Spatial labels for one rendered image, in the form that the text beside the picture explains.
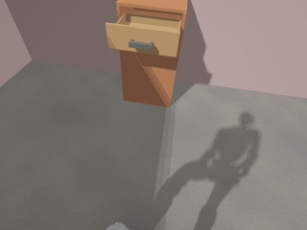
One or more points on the drawer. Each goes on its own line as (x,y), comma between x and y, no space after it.
(163,32)

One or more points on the handle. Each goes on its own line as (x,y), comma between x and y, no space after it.
(140,45)

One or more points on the cabinet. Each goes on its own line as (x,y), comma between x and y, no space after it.
(146,78)

